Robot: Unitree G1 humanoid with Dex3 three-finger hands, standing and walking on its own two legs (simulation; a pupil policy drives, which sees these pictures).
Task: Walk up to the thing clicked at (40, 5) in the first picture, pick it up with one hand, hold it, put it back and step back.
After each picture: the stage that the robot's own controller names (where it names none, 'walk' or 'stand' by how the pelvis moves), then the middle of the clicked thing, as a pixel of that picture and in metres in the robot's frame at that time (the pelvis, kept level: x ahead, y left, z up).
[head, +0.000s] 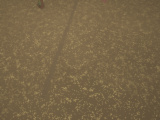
stand; out of the picture +2.10 +0.65 -0.66
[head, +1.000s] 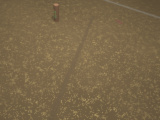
walk; (56, 13) +2.00 +0.33 -0.62
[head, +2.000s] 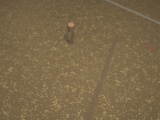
walk; (70, 34) +1.35 +0.10 -0.64
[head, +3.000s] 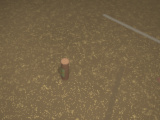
walk; (65, 70) +0.86 +0.14 -0.65
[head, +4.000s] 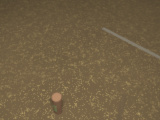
walk; (57, 104) +0.53 +0.16 -0.65
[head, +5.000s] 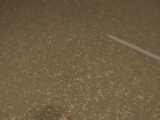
stand; out of the picture +0.37 +0.15 -0.64
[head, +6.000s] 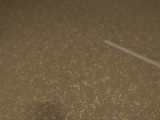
stand; out of the picture +0.33 +0.17 -0.66
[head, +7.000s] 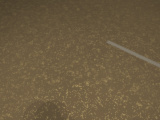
stand; out of the picture +0.33 +0.16 -0.66
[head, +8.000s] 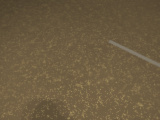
stand; out of the picture +0.33 +0.15 -0.66
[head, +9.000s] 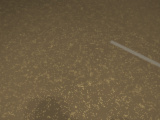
stand; out of the picture +0.33 +0.15 -0.66
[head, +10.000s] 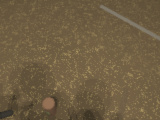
go down; (50, 107) +0.36 +0.16 -0.57
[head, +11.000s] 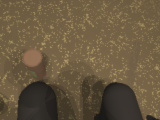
go down; (36, 66) +0.41 +0.20 -0.26
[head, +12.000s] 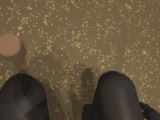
close in; (14, 55) +0.41 +0.23 -0.20
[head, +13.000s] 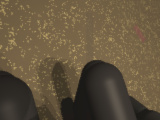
close; out of the picture +0.39 +0.26 -0.16
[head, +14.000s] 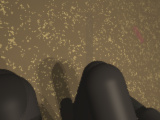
lift; out of the picture +0.38 +0.26 -0.15
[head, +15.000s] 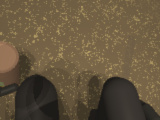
lift; (5, 74) +0.31 +0.26 -0.06
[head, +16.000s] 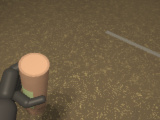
hold; (35, 89) +0.30 +0.16 +0.06
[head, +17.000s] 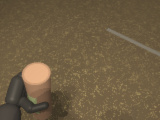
hold; (40, 95) +0.29 +0.16 +0.01
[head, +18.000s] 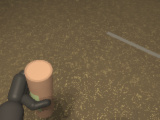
crouch; (42, 93) +0.30 +0.15 +0.02
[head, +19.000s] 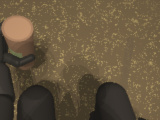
crouch; (22, 48) +0.43 +0.18 -0.06
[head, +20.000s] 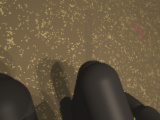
lower; out of the picture +0.39 +0.28 -0.16
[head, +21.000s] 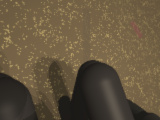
lower; out of the picture +0.41 +0.29 -0.16
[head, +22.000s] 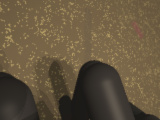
lower; out of the picture +0.40 +0.28 -0.16
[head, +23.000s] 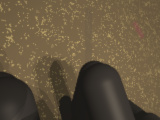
lower; out of the picture +0.40 +0.29 -0.16
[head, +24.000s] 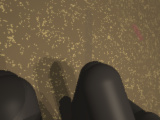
loosen; out of the picture +0.40 +0.28 -0.16
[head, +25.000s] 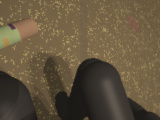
withdraw; (1, 37) +0.46 +0.15 -0.26
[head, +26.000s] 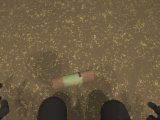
walk; (73, 79) +0.44 +0.06 -0.51
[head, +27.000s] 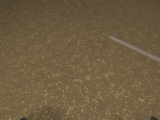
stand; out of the picture +0.38 +0.02 -0.69
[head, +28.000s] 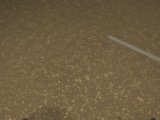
stand; out of the picture +0.38 +0.03 -0.69
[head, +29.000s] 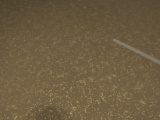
stand; out of the picture +0.38 +0.01 -0.73
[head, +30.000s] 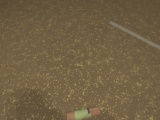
walk; (83, 114) +0.42 -0.03 -0.72
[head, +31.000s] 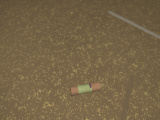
walk; (85, 88) +0.63 -0.05 -0.73
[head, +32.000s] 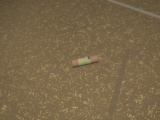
walk; (84, 61) +0.95 +0.10 -0.73
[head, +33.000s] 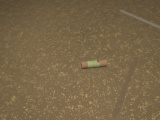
stand; (93, 63) +1.03 -0.06 -0.73
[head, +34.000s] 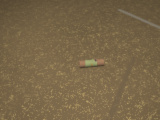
stand; (91, 63) +1.04 -0.04 -0.75
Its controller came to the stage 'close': yes
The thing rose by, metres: 0.67
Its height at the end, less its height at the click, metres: -0.09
